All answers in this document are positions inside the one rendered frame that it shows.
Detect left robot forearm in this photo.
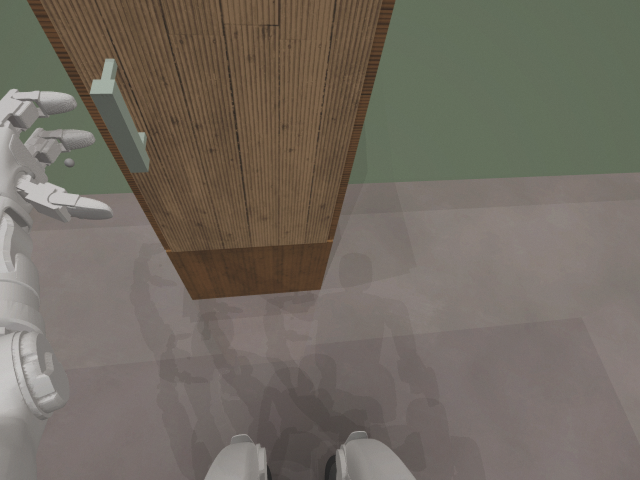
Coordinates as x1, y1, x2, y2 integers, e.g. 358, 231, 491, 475
0, 195, 46, 337

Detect cupboard door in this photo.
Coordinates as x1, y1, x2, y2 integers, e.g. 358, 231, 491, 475
40, 0, 383, 252

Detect right robot thigh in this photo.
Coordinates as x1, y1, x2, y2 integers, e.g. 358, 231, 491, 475
336, 439, 416, 480

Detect left robot hand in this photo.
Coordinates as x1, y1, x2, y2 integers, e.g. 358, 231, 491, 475
0, 89, 113, 223

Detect handle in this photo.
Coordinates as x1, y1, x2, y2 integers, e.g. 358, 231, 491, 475
90, 59, 150, 173

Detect left robot upper arm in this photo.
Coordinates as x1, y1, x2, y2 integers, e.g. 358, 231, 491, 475
0, 331, 70, 480

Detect left robot shin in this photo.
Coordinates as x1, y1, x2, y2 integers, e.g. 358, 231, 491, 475
230, 434, 253, 445

